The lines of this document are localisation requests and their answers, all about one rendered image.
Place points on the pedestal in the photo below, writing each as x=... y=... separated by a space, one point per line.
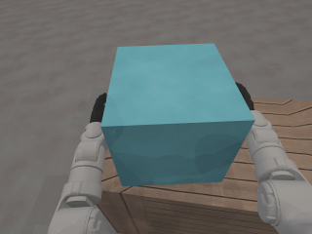
x=225 y=207

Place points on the robot left upper arm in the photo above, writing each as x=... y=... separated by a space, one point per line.
x=79 y=220

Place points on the right robot hand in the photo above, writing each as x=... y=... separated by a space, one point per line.
x=246 y=96

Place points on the left robot forearm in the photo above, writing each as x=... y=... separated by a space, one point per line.
x=84 y=184

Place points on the right robot forearm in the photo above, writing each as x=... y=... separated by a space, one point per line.
x=270 y=159

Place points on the carton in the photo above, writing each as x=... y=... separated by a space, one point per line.
x=173 y=115

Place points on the robot right upper arm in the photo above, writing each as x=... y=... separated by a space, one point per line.
x=286 y=205

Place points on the left robot hand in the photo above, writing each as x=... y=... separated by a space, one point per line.
x=98 y=109

